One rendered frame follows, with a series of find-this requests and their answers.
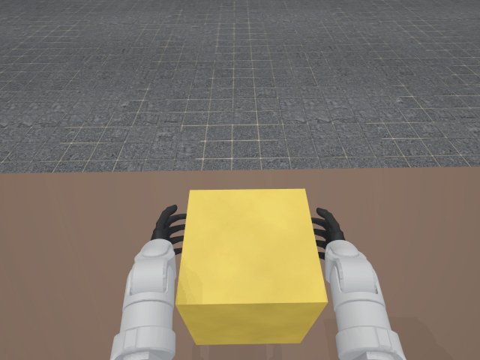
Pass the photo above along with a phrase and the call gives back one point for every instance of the carton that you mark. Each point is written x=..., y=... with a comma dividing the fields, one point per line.
x=250, y=270

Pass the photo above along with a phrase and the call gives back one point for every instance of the robot right forearm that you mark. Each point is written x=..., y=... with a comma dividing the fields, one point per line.
x=364, y=331

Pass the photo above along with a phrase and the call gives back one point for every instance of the robot right hand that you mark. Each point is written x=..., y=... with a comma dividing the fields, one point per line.
x=332, y=230

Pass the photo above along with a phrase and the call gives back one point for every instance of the robot left forearm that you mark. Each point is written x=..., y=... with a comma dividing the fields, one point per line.
x=146, y=331

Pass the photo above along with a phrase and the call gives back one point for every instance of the robot left hand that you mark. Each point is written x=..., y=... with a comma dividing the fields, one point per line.
x=163, y=229

